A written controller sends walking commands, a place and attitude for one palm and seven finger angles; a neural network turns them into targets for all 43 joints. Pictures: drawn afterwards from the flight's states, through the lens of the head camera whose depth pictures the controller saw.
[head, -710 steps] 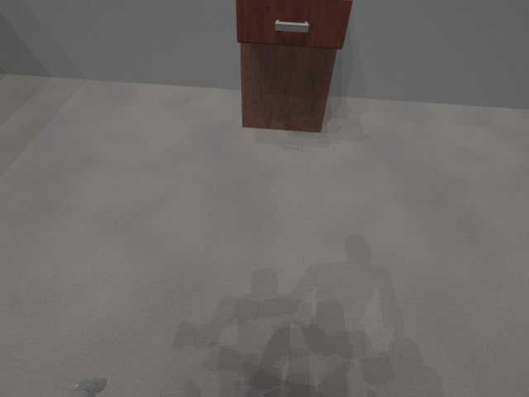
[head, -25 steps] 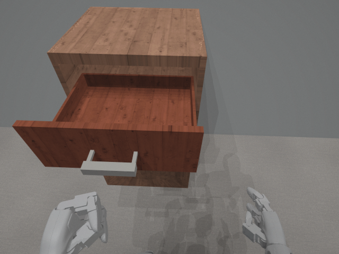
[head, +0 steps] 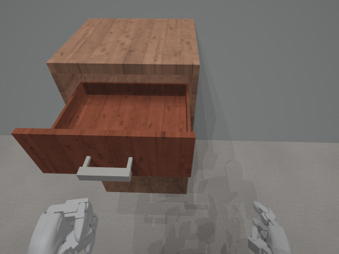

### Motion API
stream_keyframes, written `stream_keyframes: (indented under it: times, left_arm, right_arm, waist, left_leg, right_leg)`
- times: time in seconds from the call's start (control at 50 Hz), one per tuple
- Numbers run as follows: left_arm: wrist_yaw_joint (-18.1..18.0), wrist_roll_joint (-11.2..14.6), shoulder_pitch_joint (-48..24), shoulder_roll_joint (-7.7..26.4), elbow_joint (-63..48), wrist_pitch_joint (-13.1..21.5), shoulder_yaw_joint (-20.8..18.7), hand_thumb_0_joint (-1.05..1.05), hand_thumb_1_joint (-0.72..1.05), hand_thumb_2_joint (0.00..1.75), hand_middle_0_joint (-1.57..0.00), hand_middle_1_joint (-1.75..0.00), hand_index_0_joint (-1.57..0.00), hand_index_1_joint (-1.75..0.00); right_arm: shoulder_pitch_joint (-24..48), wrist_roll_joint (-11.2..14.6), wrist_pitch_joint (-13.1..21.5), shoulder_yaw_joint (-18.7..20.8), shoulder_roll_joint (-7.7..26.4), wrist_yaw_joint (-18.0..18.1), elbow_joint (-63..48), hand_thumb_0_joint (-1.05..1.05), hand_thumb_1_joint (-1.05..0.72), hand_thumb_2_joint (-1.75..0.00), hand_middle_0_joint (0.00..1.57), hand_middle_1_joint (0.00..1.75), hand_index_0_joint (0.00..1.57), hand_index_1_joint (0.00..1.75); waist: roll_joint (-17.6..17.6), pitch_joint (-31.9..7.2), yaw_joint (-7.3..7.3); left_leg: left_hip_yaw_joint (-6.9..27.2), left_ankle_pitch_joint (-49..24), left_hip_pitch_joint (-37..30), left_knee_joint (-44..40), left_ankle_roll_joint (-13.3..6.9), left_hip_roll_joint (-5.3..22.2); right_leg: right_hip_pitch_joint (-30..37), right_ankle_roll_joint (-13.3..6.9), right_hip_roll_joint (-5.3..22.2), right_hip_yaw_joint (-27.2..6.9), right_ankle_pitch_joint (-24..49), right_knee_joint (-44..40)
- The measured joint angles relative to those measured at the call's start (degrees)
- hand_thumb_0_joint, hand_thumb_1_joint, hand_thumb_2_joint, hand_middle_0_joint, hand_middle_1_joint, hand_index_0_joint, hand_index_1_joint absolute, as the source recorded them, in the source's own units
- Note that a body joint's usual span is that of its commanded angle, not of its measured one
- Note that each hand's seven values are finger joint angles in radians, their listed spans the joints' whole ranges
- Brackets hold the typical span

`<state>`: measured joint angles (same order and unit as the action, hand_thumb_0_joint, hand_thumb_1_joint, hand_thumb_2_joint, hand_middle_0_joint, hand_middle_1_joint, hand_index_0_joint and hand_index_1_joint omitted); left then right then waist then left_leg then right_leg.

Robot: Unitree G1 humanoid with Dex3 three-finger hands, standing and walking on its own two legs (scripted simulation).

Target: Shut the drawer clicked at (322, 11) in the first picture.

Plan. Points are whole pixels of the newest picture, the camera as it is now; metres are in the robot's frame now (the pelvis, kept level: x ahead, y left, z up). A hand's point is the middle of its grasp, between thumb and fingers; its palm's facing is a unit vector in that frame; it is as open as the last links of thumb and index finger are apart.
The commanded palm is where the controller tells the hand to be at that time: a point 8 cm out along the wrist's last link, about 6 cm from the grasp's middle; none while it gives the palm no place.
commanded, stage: raise the hand and make a fist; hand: left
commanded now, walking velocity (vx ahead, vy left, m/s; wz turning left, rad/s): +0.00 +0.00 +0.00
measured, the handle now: (107, 167) +0.33 +0.20 +0.02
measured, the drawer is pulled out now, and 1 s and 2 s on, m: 0.28 0.28 0.28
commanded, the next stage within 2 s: bring the fist close to the handle in 0.14 s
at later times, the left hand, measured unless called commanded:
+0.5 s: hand (93, 223) +0.16 +0.16 +0.09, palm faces +0.07 -1.00 -0.05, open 3.3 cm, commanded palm +0.12 +0.21 +0.09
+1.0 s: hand (107, 213) +0.20 +0.15 +0.04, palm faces +0.02 -1.00 -0.01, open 3.3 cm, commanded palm +0.18 +0.21 +0.04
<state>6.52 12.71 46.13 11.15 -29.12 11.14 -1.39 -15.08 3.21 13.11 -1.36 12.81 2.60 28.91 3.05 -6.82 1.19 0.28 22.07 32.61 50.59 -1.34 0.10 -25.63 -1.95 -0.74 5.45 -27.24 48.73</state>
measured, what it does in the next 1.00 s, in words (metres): stands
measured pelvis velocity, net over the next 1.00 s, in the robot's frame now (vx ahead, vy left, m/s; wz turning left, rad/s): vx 0.00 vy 0.00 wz -0.01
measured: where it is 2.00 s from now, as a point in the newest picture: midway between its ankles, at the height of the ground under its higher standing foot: outside the picture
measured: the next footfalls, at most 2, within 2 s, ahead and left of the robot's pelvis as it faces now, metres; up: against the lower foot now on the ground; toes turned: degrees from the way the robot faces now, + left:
none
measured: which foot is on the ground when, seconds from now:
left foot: down 0.00-1.00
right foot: down 0.00-1.00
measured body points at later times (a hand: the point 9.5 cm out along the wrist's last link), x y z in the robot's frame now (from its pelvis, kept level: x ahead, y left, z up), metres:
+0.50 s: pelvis +0.01 -0.02 +0.00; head +0.02 -0.03 +0.45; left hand +0.15 +0.21 +0.09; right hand +0.21 -0.25 -0.06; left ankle +0.04 +0.10 -0.70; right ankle -0.02 -0.10 -0.70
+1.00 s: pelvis +0.00 +0.00 -0.02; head +0.04 +0.00 +0.43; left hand +0.19 +0.21 +0.05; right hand +0.18 -0.23 -0.09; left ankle +0.04 +0.10 -0.70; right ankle -0.02 -0.10 -0.70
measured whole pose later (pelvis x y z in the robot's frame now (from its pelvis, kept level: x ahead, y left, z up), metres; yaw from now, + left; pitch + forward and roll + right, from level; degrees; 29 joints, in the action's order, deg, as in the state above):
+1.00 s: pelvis +0.00 +0.00 -0.02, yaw +0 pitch +11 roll -2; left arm 7.8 12.8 29.3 9.6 -9.1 21.0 -2.6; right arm -12.3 1.4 11.7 -1.2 12.9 2.3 30.8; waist 2.4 -6.2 -0.6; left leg 0.4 24.3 44.6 58.1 -1.4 0.2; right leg -37.6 -2.1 -0.6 5.7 -29.9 56.7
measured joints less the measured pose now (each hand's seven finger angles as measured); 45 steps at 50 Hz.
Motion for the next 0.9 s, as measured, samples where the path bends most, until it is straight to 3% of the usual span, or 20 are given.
stream_keyframes:
  times: [0.12, 0.34, 0.62, 0.9]
  left_arm:
    - [0.2, 1.0, -1.5, 0.7, 1.6, 1.5, -1.9, 0.02, 0.89, 0.9, -1.4, -1.6, -1.4, -1.6]
    - [3.7, 2.7, -3.0, 0.7, 6.5, 1.5, -4.4, 0.02, 0.89, 0.9, -1.4, -1.6, -1.4, -1.6]
    - [6.9, 3.3, -8.6, -0.2, 15.1, 7.0, -5.6, 0.02, 0.9, 0.9, -1.4, -1.6, -1.4, -1.6]
    - [3.1, 1.2, -13.9, -1.1, 18.7, 10.1, -2.6, 0.02, 0.9, 0.9, -1.4, -1.6, -1.4, -1.6]
  right_arm:
    - [0.3, 0.1, 0.8, 0.1, 0.1, 0.4, 0.8, 0.02, -0.9, -0.9, 0.2, 0.3, 0.2, 0.3]
    - [1.1, 0.2, 1.7, 0.2, -0.2, 1.3, 2.9, 0.02, -0.9, -0.9, 0.2, 0.3, 0.2, 0.3]
    - [2.4, -0.5, 2.0, 1.1, 0.6, 0.8, 4.3, 0.02, -0.9, -0.9, 0.2, 0.3, 0.2, 0.3]
    - [2.6, -1.6, -0.3, 0.7, 0.3, 0.0, 2.8, 0.02, -0.9, -0.9, 0.2, 0.3, 0.2, 0.3]
  waist:
    - [0.5, 0.2, -0.07]
    - [0.3, -0.3, 0.35]
    - [-0.7, 0.6, -0.32]
    - [-0.9, 1.0, -1.41]
  left_leg:
    - [0.6, 0.1, -0.3, 0.0, 0.6, 0.4]
    - [0.6, -0.1, -1.9, -2.0, 1.5, 0.7]
    - [0.9, 0.1, 1.4, -0.8, 1.4, 0.4]
    - [0.4, 1.4, 8.7, 4.8, 0.3, 0.1]
  right_leg:
    - [0.5, -0.6, -0.5, 0.5, -0.2, -0.2]
    - [1.7, -1.2, -0.9, 0.4, -0.2, -1.7]
    - [-1.4, -1.1, -0.6, 0.7, -0.6, -0.4]
    - [-8.6, -0.4, 0.0, 0.4, -1.8, 5.2]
